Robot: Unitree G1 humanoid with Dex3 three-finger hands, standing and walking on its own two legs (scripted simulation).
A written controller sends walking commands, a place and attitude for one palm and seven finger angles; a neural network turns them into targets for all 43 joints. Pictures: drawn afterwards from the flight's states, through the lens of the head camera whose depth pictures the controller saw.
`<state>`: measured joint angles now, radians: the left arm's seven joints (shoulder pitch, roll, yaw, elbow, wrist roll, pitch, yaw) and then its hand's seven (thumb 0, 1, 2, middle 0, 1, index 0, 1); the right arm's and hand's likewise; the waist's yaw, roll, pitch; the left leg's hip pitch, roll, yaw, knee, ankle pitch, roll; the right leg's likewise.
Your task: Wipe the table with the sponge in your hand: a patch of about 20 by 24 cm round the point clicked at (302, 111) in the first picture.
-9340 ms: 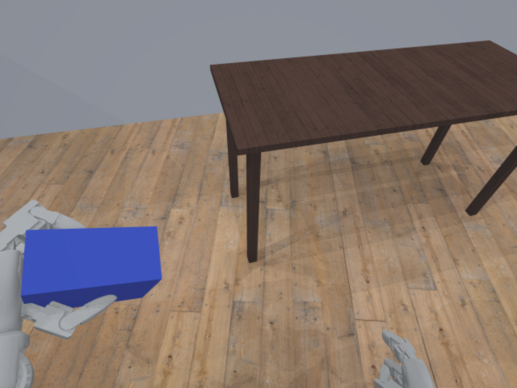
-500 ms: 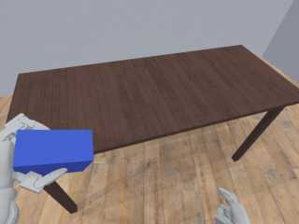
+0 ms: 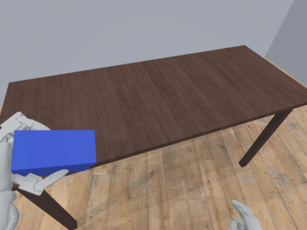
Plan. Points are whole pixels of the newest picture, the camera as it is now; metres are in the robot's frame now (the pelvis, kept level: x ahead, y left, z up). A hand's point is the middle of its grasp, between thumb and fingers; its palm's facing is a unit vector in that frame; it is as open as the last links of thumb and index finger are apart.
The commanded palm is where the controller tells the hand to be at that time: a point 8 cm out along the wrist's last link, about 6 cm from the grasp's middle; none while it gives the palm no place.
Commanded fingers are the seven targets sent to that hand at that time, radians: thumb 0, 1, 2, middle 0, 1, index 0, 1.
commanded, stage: shuffle to correct the standing spot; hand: left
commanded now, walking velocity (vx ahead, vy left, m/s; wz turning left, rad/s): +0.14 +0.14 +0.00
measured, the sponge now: (67, 153) +0.23 +0.20 +0.15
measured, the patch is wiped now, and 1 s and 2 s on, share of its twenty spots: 0.00 0.00 0.00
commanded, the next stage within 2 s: come to a stop and stand still in 0.44 s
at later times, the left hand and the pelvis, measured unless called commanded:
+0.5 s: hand (45, 125) +0.27 +0.26 +0.17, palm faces +0.38 -0.82 -0.43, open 10.4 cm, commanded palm +0.22 +0.30 +0.19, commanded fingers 0.00 0.10 1.30 -1.20 -1.60 -1.20 -1.60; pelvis +0.06 +0.02 +0.00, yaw -1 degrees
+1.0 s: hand (22, 113) +0.29 +0.31 +0.18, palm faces +0.39 -0.84 -0.37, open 10.4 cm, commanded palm +0.24 +0.35 +0.19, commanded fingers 0.00 0.10 1.30 -1.20 -1.60 -1.20 -1.60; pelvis +0.08 +0.07 +0.01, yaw +0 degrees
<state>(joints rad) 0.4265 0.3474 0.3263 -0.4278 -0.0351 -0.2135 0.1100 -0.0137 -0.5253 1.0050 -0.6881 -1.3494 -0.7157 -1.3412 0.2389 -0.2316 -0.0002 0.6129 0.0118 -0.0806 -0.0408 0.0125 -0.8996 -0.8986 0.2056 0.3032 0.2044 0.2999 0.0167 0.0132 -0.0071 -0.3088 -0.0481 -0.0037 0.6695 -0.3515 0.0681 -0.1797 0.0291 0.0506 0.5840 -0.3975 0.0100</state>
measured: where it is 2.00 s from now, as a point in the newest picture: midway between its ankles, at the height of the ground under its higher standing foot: outside the picture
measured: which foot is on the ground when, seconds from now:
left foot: down 0.00-0.32, up 0.34-0.60, down 0.62-1.00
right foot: down 0.00-0.06, up 0.08-0.30, down 0.32-1.00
